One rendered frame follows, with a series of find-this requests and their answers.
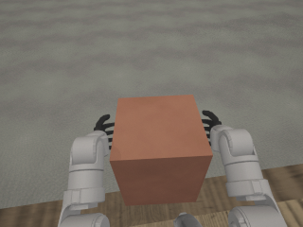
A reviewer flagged robot left hand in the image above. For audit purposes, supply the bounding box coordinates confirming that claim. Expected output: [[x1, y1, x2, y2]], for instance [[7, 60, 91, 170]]
[[94, 114, 115, 149]]

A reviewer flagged robot left upper arm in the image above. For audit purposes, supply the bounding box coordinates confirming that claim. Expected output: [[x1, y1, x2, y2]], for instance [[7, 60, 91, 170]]
[[60, 213, 110, 227]]

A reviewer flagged carton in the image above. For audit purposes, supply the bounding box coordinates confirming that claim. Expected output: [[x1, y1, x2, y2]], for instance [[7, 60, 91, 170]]
[[109, 95, 213, 206]]

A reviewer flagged right robot thigh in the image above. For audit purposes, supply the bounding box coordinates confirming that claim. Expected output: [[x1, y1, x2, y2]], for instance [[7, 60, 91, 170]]
[[173, 214, 203, 227]]

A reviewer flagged robot right upper arm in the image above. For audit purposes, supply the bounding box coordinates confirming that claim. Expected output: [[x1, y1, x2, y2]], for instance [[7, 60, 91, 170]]
[[228, 204, 286, 227]]

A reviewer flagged robot right hand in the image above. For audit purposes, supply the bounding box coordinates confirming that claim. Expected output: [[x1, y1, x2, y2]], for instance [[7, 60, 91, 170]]
[[202, 110, 222, 146]]

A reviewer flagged left robot forearm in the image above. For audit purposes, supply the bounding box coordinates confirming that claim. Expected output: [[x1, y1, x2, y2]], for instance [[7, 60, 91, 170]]
[[58, 130, 110, 227]]

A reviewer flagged right robot forearm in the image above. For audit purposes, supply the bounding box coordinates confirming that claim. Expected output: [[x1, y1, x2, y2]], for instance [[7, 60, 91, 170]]
[[209, 124, 288, 227]]

